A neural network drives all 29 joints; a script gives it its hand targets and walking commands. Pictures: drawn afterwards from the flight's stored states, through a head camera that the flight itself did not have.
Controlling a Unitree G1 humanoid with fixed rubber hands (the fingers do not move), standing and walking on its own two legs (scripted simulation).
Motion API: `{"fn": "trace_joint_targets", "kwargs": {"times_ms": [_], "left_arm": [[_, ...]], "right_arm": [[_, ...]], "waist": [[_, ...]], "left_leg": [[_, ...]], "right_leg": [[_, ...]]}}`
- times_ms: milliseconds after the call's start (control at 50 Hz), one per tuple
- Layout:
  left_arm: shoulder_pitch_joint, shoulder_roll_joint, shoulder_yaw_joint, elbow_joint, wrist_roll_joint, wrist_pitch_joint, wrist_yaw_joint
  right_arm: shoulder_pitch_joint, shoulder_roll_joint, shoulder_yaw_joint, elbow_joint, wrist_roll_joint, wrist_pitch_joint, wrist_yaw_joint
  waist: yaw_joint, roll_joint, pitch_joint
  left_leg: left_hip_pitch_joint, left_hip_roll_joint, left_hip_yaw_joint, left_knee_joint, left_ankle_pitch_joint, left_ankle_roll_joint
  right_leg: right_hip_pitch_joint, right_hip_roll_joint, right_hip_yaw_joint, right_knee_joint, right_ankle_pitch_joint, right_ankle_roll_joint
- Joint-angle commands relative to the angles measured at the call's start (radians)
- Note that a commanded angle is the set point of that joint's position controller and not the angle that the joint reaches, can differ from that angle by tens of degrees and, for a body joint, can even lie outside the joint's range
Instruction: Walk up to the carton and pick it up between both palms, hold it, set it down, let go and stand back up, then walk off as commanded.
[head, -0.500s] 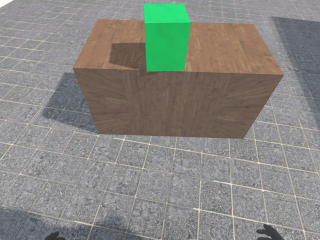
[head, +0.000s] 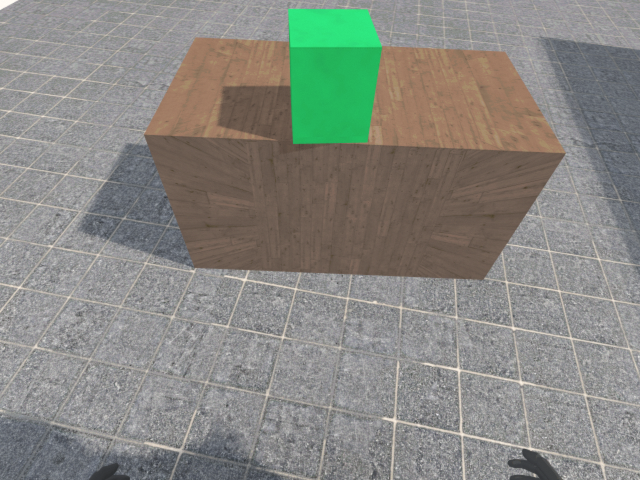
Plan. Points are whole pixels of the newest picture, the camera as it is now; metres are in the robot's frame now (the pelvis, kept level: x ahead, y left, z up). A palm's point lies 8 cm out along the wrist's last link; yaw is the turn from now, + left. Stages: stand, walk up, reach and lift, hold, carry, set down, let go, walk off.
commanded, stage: stand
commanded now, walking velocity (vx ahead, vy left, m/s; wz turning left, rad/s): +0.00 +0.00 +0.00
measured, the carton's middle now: (329, 78) +1.02 -0.04 -0.03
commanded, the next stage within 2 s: none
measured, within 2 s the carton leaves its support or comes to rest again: neither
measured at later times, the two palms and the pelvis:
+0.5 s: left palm out of the picture +0.09 +0.30 -0.10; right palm out of the picture +0.09 -0.30 -0.09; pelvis +0.00 +0.00 +0.00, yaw +0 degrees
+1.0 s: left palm out of the picture +0.09 +0.30 -0.10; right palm out of the picture +0.09 -0.30 -0.09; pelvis +0.00 +0.00 +0.00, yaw +0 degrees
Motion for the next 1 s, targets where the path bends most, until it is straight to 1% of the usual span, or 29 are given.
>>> {"fn": "trace_joint_targets", "kwargs": {"times_ms": [0,20,60,100,140,160,200,220,240,260,320,360,380,400,460,480,520,540,560,600,620,640,700,740,840,860,920,960,980], "left_arm": [[-0.088,0.218,0.059,0.031,-0.012,-0.026,0.01],[-0.103,0.217,0.063,0.027,-0.003,-0.027,0.018],[-0.06,0.191,0.052,0.041,-0.02,-0.022,0.01],[-0.054,0.197,0.059,0.035,-0.022,-0.027,0.015],[-0.078,0.206,0.051,0.04,-0.02,-0.022,0.017],[-0.086,0.182,0.05,0.023,-0.017,-0.026,0.018],[-0.083,0.211,0.059,0.021,-0.019,-0.025,0.015],[-0.124,0.223,0.064,0.035,-0.007,-0.028,0.015],[-0.08,0.219,0.059,0.02,-0.015,-0.025,0.01],[-0.085,0.192,0.06,0.017,-0.012,-0.032,0.01],[-0.099,0.17,0.053,0.023,-0.018,-0.025,0.008],[-0.086,0.173,0.055,0.03,-0.016,-0.026,0.003],[-0.065,0.218,0.061,0.034,-0.012,-0.024,0.008],[-0.064,0.176,0.058,0.022,-0.021,-0.024,0.01],[-0.086,0.176,0.039,0.018,-0.02,-0.029,0.003],[-0.094,0.205,0.051,0.022,-0.018,-0.018,0.015],[-0.078,0.206,0.054,0.033,-0.015,-0.022,0.014],[-0.098,0.185,0.048,0.013,-0.013,-0.025,0.016],[-0.07,0.204,0.05,0.023,-0.013,-0.02,0.01],[-0.075,0.176,0.048,0.021,-0.016,-0.026,0.005],[-0.091,0.196,0.046,0.015,-0.012,-0.028,0.01],[-0.07,0.211,0.057,0.02,-0.013,-0.024,0.008],[-0.083,0.211,0.063,0.013,-0.008,-0.025,0.012],[-0.081,0.204,0.064,0.026,-0.009,-0.021,0.009],[-0.076,0.192,0.052,0.039,-0.015,-0.025,0.015],[-0.052,0.199,0.049,0.052,-0.012,-0.024,0.009],[-0.062,0.201,0.053,0.029,-0.029,-0.024,0.012],[-0.088,0.197,0.043,0.023,-0.011,-0.027,0.013],[-0.073,0.171,0.05,0.039,-0.022,-0.021,0.007]], "right_arm": [[-0.07,-0.203,-0.021,0.029,-0.062,-0.023,-0.006],[-0.07,-0.222,-0.026,0.025,-0.05,-0.02,-0.003],[-0.061,-0.219,-0.027,0.03,-0.057,-0.029,-0.007],[-0.035,-0.207,-0.025,0.031,-0.053,-0.02,-0.007],[-0.041,-0.203,-0.021,0.022,-0.052,-0.019,-0.011],[-0.057,-0.198,-0.015,0.018,-0.05,-0.019,-0.01],[-0.029,-0.209,-0.018,0.025,-0.049,-0.023,-0.01],[-0.072,-0.201,-0.025,0.023,-0.045,-0.028,-0.011],[-0.071,-0.207,-0.015,0.027,-0.057,-0.018,-0.009],[-0.064,-0.211,-0.022,0.032,-0.043,-0.022,-0.011],[-0.103,-0.215,-0.023,0.021,-0.061,-0.028,-0.018],[-0.119,-0.241,-0.034,0.007,-0.057,-0.02,-0.009],[-0.11,-0.205,-0.028,0.012,-0.057,-0.014,-0.011],[-0.091,-0.22,-0.024,0.022,-0.054,-0.026,-0.012],[-0.079,-0.225,-0.025,0.039,-0.053,-0.019,-0.019],[-0.069,-0.24,-0.031,0.039,-0.051,-0.017,-0.021],[-0.058,-0.221,-0.02,0.053,-0.05,-0.017,-0.014],[-0.083,-0.211,-0.021,0.04,-0.048,-0.02,-0.018],[-0.077,-0.218,-0.027,0.034,-0.045,-0.015,-0.019],[-0.091,-0.226,-0.018,0.037,-0.045,-0.02,-0.012],[-0.09,-0.226,-0.031,0.045,-0.044,-0.019,-0.013],[-0.045,-0.242,-0.029,0.061,-0.052,-0.009,-0.013],[-0.058,-0.187,-0.023,0.039,-0.05,-0.019,-0.013],[-0.07,-0.25,-0.028,0.032,-0.071,-0.032,-0.018],[-0.071,-0.227,-0.033,0.03,-0.045,-0.025,-0.01],[-0.079,-0.219,-0.029,0.032,-0.051,-0.025,-0.016],[-0.078,-0.2,-0.022,0.023,-0.044,-0.02,-0.014],[-0.051,-0.175,-0.01,0.039,-0.051,-0.022,-0.008],[-0.072,-0.23,-0.02,0.031,-0.052,-0.023,-0.015]], "waist": [[0.0,-0.024,-0.078],[-0.015,0.012,-0.088],[0.0,0.055,-0.121],[0.017,0.039,-0.148],[-0.015,0.012,-0.133],[-0.003,-0.024,-0.148],[-0.013,0.039,-0.158],[-0.025,-0.03,-0.131],[0.016,0.025,-0.139],[-0.014,0.057,-0.136],[-0.003,-0.016,-0.112],[0.01,0.068,-0.155],[-0.002,0.006,-0.153],[0.029,0.016,-0.137],[0.001,-0.029,-0.178],[-0.013,0.025,-0.172],[0.016,-0.039,-0.106],[0.004,0.013,-0.13],[-0.009,-0.013,-0.128],[0.005,0.019,-0.13],[0.003,-0.034,-0.099],[-0.002,0.043,-0.108],[-0.001,0.011,-0.109],[0.001,-0.016,-0.121],[-0.02,0.024,-0.138],[0.001,-0.007,-0.136],[0.003,0.057,-0.154],[-0.008,-0.005,-0.169],[0.01,-0.043,-0.122]], "left_leg": [[0.022,0.104,-0.142,-0.186,0.066,0.054],[0.018,0.09,-0.117,-0.183,0.076,0.045],[0.049,0.101,-0.116,-0.16,0.121,0.044],[0.062,0.103,-0.132,-0.164,0.199,0.042],[0.062,0.107,-0.123,-0.171,0.131,0.035],[0.063,0.111,-0.123,-0.17,0.153,0.037],[0.078,0.102,-0.118,-0.162,0.123,0.032],[0.062,0.104,-0.133,-0.164,0.103,0.046],[0.057,0.114,-0.121,-0.179,0.118,0.041],[0.053,0.107,-0.132,-0.186,0.103,0.032],[0.061,0.124,-0.128,-0.192,0.111,0.054],[0.029,0.12,-0.133,-0.2,0.123,0.042],[0.022,0.117,-0.139,-0.211,0.117,0.04],[-0.005,0.13,-0.166,-0.208,0.107,0.045],[0.103,0.106,-0.109,-0.158,0.181,0.038],[0.101,0.114,-0.128,-0.176,0.184,0.03],[0.021,0.12,-0.139,-0.19,0.134,0.047],[0.023,0.115,-0.139,-0.204,0.076,0.04],[0.024,0.117,-0.141,-0.211,0.045,0.054],[0.037,0.114,-0.13,-0.194,0.069,0.04],[0.039,0.097,-0.126,-0.164,0.107,0.04],[0.046,0.088,-0.113,-0.163,0.125,0.032],[0.056,0.115,-0.134,-0.197,0.06,0.042],[0.047,0.142,-0.17,-0.227,0.065,0.049],[0.109,0.121,-0.135,-0.18,0.208,0.039],[0.113,0.129,-0.121,-0.173,0.208,0.044],[0.064,0.139,-0.142,-0.171,0.169,0.044],[0.105,0.116,-0.116,-0.18,0.075,0.036],[0.024,0.129,-0.152,-0.197,0.09,0.054]], "right_leg": [[0.081,-0.11,0.088,-0.137,-0.012,-0.047],[0.077,-0.123,0.11,-0.144,-0.011,-0.056],[0.113,-0.127,0.097,-0.147,0.063,-0.048],[0.132,-0.126,0.087,-0.1,0.11,-0.047],[0.121,-0.126,0.075,-0.103,0.091,-0.042],[0.127,-0.12,0.063,-0.093,0.132,-0.042],[0.105,-0.14,0.1,-0.119,0.047,-0.053],[0.093,-0.123,0.081,-0.113,0.06,-0.046],[0.103,-0.113,0.084,-0.119,0.056,-0.042],[0.122,-0.113,0.083,-0.112,0.055,-0.046],[0.087,-0.116,0.082,-0.12,0.051,-0.042],[0.171,-0.106,0.067,-0.098,0.102,-0.041],[0.162,-0.107,0.043,-0.081,0.094,-0.048],[0.15,-0.114,0.07,-0.096,0.072,-0.048],[0.13,-0.131,0.073,-0.093,0.151,-0.049],[0.116,-0.125,0.069,-0.082,0.159,-0.05],[0.12,-0.116,0.061,-0.108,0.073,-0.046],[0.137,-0.125,0.094,-0.124,0.059,-0.049],[0.095,-0.12,0.088,-0.112,0.011,-0.047],[0.127,-0.116,0.07,-0.127,0.017,-0.041],[0.081,-0.121,0.093,-0.138,0.011,-0.05],[0.075,-0.135,0.109,-0.144,-0.026,-0.062],[0.055,-0.121,0.094,-0.112,-0.039,-0.056],[0.123,-0.107,0.071,-0.109,0.039,-0.046],[0.092,-0.115,0.079,-0.1,0.144,-0.042],[0.091,-0.114,0.075,-0.118,0.147,-0.049],[0.131,-0.128,0.081,-0.102,0.125,-0.043],[0.106,-0.133,0.113,-0.137,0.049,-0.057],[0.113,-0.118,0.094,-0.122,0.057,-0.046]]}}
